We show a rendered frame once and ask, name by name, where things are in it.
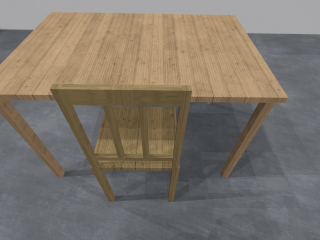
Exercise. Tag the chair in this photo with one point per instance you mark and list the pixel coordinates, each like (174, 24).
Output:
(132, 136)

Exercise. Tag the table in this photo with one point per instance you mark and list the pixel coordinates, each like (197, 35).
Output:
(211, 53)

